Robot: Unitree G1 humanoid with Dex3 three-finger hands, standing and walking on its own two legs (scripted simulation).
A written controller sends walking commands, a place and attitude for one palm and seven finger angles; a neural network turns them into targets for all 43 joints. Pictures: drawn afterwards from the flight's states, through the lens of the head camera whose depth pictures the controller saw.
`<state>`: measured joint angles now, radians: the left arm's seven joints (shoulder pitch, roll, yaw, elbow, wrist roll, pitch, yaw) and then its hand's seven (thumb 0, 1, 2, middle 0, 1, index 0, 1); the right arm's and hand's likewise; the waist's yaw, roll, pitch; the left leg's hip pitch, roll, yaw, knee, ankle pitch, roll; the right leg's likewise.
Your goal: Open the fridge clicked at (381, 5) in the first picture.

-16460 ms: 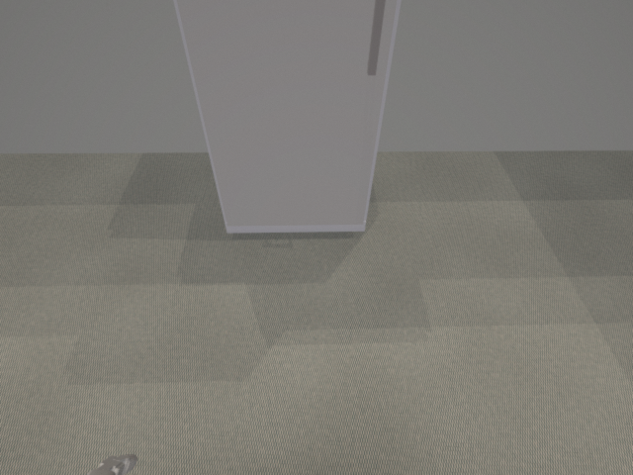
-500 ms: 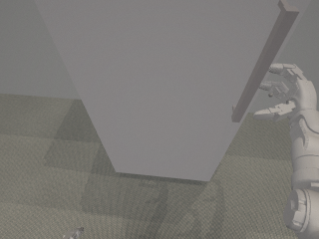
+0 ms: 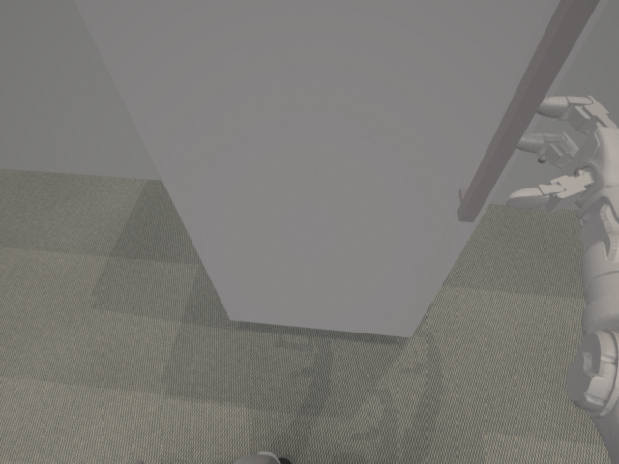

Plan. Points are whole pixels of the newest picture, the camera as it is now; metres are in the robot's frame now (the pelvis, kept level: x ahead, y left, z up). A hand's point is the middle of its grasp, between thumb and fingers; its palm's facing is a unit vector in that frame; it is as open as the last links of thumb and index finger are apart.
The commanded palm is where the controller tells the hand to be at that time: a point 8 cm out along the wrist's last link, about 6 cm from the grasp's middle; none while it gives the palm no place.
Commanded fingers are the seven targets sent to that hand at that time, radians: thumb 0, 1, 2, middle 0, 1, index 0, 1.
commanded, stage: slide the fingers in behind the handle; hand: right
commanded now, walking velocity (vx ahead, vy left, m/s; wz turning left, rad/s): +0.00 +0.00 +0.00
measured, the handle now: (504, 124) +0.52 -0.16 +0.16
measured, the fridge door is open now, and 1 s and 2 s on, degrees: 0 0 0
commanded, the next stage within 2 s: grip the handle and tug to test in 1.78 s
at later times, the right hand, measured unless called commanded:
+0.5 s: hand (528, 166) +0.46 -0.19 +0.15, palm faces -0.05 +1.00 +0.03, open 13.9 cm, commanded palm +0.44 -0.25 +0.15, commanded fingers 0.00 0.50 -0.30 0.30 1.20 0.30 1.20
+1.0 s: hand (514, 161) +0.47 -0.17 +0.15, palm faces -0.04 +1.00 +0.02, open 13.9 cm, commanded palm +0.44 -0.22 +0.15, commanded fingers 0.00 0.50 -0.30 0.30 1.20 0.30 1.20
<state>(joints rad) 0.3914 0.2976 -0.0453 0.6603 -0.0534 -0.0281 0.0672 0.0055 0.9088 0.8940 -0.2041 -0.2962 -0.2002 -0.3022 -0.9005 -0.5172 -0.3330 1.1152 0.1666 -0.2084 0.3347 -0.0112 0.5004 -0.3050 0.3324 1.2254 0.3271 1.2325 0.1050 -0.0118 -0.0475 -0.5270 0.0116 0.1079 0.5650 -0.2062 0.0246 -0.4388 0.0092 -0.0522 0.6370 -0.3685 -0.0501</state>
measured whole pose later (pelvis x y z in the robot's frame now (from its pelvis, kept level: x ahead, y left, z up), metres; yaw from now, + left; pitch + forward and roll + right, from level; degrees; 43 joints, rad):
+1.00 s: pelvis +0.01 +0.00 +0.00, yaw +0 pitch +9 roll +1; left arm 0.37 0.28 -0.04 0.64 -0.05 -0.03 0.05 0.01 0.91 0.89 -0.20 -0.30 -0.20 -0.30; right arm -0.82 -0.40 -0.29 0.98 0.18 -0.18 0.26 -0.01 0.50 -0.31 0.31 1.22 0.31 1.21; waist 0.08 -0.02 -0.06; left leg -0.50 0.01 0.10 0.56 -0.22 0.02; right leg -0.40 0.01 -0.06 0.62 -0.37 -0.05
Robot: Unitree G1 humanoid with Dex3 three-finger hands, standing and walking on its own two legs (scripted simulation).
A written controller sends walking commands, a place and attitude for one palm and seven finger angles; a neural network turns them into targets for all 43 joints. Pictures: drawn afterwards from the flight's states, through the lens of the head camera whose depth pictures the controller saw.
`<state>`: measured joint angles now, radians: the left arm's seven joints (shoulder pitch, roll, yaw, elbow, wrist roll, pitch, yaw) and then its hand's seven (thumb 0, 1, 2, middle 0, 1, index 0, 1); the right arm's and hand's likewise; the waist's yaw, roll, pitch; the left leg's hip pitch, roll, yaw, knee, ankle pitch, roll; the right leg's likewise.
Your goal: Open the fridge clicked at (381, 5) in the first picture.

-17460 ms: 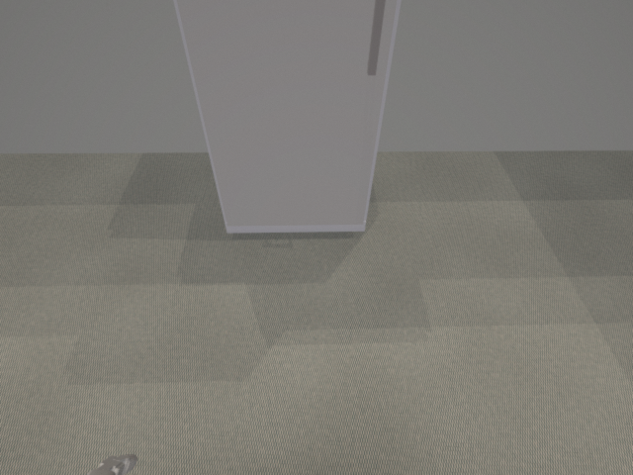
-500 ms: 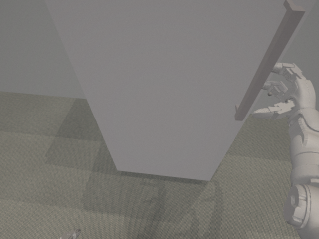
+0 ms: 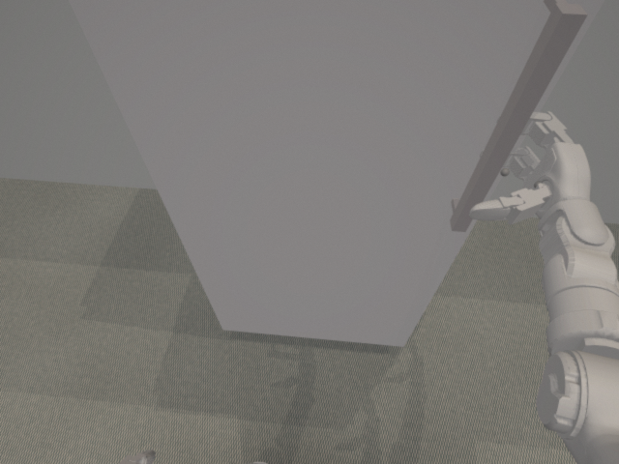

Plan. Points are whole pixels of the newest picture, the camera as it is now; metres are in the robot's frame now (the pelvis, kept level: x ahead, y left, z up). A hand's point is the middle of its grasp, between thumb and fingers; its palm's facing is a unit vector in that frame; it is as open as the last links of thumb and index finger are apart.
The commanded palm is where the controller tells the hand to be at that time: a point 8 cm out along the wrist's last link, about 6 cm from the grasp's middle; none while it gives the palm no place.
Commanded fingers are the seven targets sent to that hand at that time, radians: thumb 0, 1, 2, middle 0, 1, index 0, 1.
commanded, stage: slide the fingers in behind the handle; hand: right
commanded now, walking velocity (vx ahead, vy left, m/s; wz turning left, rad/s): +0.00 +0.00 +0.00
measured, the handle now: (495, 137) +0.51 -0.17 +0.16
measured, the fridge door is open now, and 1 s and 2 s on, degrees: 0 0 0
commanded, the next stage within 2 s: grip the handle and tug to test in 0.78 s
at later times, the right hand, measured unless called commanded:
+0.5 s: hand (481, 170) +0.46 -0.15 +0.15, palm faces -0.03 +1.00 +0.00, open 14.0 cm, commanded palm +0.43 -0.20 +0.15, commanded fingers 0.00 0.50 -0.30 0.30 1.20 0.30 1.20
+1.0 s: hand (480, 169) +0.46 -0.14 +0.15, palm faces -0.04 +1.00 +0.00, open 13.7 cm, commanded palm +0.43 -0.21 +0.15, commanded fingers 0.00 0.17 -0.44 0.34 1.25 0.34 1.25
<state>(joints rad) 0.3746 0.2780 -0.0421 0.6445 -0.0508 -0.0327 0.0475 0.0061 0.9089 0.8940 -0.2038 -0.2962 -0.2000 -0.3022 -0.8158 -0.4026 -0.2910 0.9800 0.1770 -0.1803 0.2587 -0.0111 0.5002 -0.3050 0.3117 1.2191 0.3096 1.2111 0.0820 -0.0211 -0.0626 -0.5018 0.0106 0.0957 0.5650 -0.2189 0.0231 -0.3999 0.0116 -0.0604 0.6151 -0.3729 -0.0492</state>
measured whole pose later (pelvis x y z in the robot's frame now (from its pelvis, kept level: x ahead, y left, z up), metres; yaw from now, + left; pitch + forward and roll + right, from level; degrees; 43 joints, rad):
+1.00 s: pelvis -0.01 +0.01 +0.00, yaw +0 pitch +8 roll +0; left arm 0.37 0.28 -0.04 0.65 -0.06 -0.05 0.05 0.01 0.91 0.89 -0.20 -0.30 -0.20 -0.30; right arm -0.85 -0.39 -0.28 1.02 0.16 -0.21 0.22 -0.01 0.46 -0.32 0.30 1.20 0.30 1.21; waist 0.10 -0.02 -0.04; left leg -0.50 0.00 0.10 0.56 -0.20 0.04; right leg -0.40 0.00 -0.06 0.61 -0.35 -0.03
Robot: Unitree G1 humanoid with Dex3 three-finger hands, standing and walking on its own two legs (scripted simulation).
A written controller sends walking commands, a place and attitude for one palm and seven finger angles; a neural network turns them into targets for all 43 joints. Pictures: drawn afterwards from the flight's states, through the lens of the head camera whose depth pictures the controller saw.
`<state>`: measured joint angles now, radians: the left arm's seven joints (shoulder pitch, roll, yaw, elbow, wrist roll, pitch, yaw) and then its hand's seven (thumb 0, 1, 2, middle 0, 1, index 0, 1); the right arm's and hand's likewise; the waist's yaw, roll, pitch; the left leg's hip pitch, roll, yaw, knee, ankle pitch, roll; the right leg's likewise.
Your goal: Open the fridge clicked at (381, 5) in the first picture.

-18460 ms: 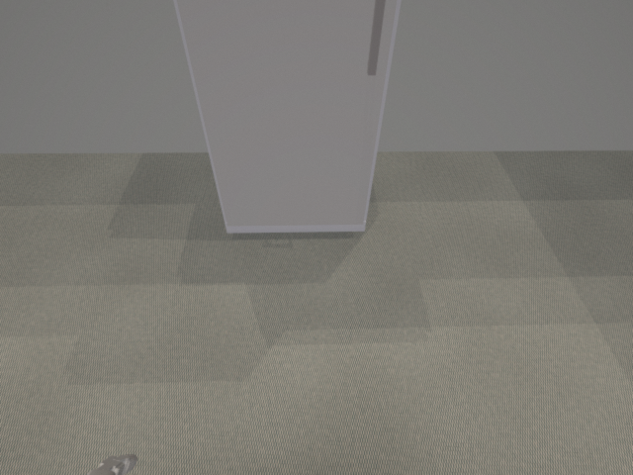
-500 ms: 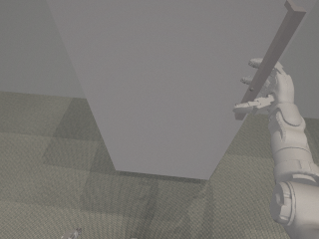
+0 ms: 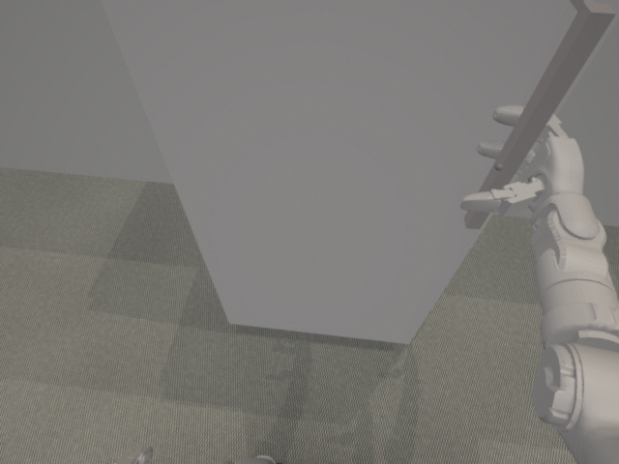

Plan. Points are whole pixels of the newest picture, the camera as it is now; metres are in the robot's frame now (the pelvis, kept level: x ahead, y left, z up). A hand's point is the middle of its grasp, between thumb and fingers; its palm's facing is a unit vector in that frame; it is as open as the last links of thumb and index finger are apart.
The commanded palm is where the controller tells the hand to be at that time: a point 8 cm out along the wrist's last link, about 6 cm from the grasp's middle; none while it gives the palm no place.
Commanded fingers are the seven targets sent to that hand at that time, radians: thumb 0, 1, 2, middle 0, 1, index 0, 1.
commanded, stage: grip the handle and tug to test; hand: right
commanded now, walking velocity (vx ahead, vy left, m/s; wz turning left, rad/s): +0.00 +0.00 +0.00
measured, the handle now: (514, 135) +0.52 -0.18 +0.16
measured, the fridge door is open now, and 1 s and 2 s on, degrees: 0 0 6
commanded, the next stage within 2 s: pull the door a little, standing still in 1.30 s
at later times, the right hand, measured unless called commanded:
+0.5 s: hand (501, 165) +0.47 -0.16 +0.15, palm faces -0.05 +1.00 +0.01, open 6.4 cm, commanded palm +0.44 -0.22 +0.15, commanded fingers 0.00 -0.90 -0.90 0.45 1.40 0.45 1.40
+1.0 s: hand (498, 163) +0.48 -0.16 +0.15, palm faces -0.05 +1.00 +0.02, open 5.2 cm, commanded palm +0.44 -0.23 +0.15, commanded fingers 0.00 -0.90 -0.90 0.45 1.40 0.45 1.40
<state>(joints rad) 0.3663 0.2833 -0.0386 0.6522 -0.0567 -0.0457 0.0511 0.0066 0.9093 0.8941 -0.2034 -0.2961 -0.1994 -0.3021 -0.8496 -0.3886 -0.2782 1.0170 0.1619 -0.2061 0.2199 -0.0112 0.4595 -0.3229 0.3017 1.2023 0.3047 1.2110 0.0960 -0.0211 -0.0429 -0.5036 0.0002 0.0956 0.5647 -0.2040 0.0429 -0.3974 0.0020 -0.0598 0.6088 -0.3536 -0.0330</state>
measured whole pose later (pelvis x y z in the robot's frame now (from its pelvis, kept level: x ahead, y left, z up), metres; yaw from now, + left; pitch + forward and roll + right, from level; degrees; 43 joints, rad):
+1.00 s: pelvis +0.01 -0.01 +0.00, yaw +1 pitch +8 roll +0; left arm 0.36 0.28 -0.04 0.62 -0.05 -0.01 0.05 0.01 0.91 0.89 -0.20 -0.30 -0.20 -0.30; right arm -0.82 -0.37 -0.31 0.96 0.15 -0.16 0.21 -0.01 -0.73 -0.86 0.42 1.40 0.45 1.40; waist 0.10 -0.02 -0.05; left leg -0.50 0.00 0.07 0.55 -0.20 0.03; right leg -0.38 0.00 -0.08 0.59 -0.36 -0.04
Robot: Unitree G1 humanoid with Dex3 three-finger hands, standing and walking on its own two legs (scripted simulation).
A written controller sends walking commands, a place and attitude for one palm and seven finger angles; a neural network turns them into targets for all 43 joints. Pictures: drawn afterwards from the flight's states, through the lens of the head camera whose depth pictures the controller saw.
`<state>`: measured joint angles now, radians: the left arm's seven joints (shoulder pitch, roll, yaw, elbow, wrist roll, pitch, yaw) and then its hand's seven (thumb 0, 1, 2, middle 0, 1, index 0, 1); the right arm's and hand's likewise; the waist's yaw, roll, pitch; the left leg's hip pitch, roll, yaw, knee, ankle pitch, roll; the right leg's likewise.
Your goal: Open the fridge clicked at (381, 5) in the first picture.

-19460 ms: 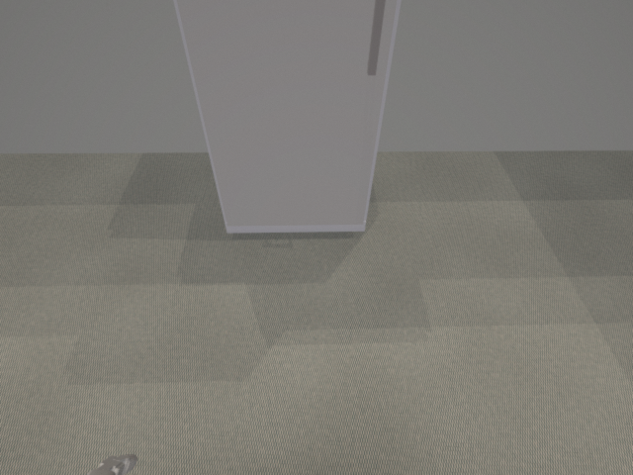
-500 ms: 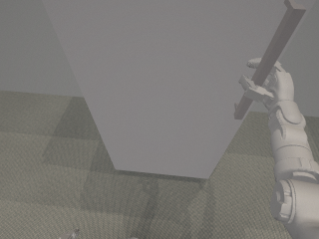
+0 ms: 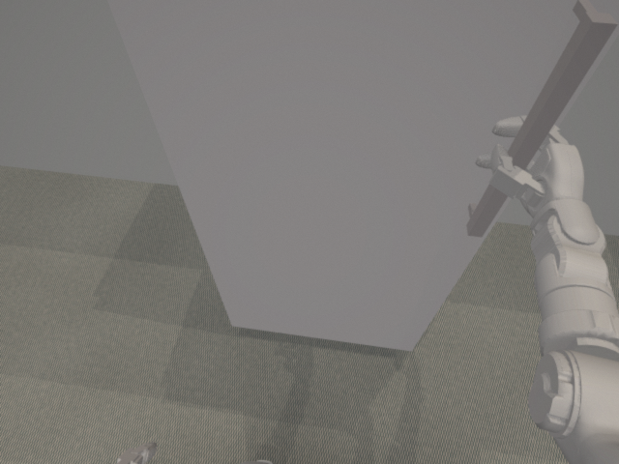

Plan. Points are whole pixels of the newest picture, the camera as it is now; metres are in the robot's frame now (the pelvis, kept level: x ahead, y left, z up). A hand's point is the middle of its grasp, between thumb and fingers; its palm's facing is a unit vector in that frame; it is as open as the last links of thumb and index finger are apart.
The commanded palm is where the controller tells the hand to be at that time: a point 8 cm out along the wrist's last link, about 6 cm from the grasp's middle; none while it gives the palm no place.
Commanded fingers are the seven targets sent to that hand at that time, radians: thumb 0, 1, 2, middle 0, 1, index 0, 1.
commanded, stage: grip the handle and tug to test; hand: right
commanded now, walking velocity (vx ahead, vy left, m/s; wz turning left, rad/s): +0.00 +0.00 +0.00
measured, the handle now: (517, 143) +0.51 -0.18 +0.16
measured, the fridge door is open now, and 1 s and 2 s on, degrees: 0 6 29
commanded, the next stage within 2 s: pull the door a little, standing still in 0.30 s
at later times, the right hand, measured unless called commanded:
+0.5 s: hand (501, 174) +0.46 -0.16 +0.15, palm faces -0.03 +1.00 +0.03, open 5.4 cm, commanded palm +0.42 -0.22 +0.15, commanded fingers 0.00 -0.90 -0.90 0.45 1.40 0.45 1.40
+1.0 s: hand (504, 209) +0.40 -0.16 +0.15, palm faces -0.05 +1.00 -0.01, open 5.9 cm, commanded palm +0.38 -0.21 +0.15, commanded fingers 0.00 -0.90 -0.90 0.45 1.40 0.45 1.40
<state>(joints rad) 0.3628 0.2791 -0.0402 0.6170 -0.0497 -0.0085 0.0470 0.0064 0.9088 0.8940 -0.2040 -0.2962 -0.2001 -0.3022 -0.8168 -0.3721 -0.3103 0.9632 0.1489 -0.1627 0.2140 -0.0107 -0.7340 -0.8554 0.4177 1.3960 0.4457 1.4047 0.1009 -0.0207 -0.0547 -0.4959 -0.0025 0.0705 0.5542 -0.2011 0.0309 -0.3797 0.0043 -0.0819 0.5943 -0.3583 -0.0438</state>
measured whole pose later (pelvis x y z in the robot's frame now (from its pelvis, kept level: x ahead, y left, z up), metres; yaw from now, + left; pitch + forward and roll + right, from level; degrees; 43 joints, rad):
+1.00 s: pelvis +0.08 -0.01 +0.01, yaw +5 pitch +6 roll +1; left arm 0.28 0.24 -0.03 0.52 -0.06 0.05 0.01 0.01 0.91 0.89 -0.20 -0.30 -0.20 -0.30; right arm 0.02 -0.21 -0.23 -0.10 0.24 0.12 0.14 0.00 -0.74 -0.75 0.33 1.40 0.30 1.40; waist 0.02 -0.05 -0.12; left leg -0.29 -0.02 0.01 0.46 -0.25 0.02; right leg -0.16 0.02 -0.07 0.51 -0.34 -0.02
